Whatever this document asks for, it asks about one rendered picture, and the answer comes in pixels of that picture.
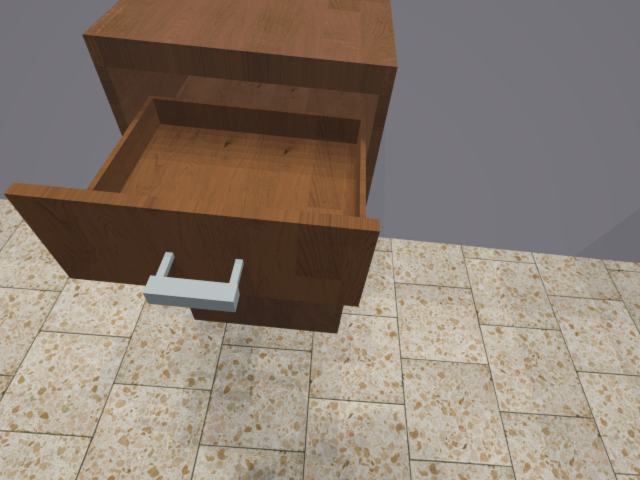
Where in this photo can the cabinet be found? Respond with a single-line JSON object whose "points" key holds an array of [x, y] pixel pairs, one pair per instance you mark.
{"points": [[323, 56]]}

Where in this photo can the handle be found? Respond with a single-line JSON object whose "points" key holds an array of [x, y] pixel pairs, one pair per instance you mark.
{"points": [[163, 290]]}

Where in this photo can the drawer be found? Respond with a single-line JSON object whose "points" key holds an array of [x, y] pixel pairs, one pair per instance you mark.
{"points": [[283, 190]]}

